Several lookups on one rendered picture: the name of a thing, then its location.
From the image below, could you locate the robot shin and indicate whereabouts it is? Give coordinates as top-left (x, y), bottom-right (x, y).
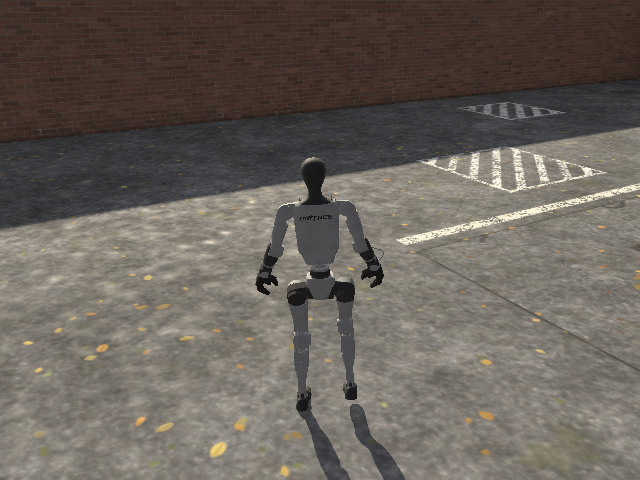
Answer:
top-left (293, 332), bottom-right (309, 398)
top-left (340, 318), bottom-right (355, 387)

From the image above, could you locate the left robot upper arm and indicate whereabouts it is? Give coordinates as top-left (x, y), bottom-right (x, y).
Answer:
top-left (268, 202), bottom-right (295, 258)

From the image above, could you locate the robot right hand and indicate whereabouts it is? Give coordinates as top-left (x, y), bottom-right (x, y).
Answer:
top-left (361, 264), bottom-right (384, 288)

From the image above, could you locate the right robot upper arm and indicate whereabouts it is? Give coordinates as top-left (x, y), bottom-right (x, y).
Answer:
top-left (336, 200), bottom-right (369, 253)

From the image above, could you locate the left robot forearm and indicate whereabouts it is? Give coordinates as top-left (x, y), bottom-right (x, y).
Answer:
top-left (258, 242), bottom-right (278, 278)

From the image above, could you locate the left robot shin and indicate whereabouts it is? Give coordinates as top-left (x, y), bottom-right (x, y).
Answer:
top-left (293, 332), bottom-right (309, 398)

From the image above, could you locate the right robot forearm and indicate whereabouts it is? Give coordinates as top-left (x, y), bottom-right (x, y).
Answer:
top-left (359, 237), bottom-right (380, 271)

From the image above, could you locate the right robot shin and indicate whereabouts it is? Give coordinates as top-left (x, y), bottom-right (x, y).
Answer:
top-left (340, 318), bottom-right (355, 387)

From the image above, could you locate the robot left hand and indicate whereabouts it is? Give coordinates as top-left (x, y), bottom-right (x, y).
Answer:
top-left (255, 273), bottom-right (278, 295)

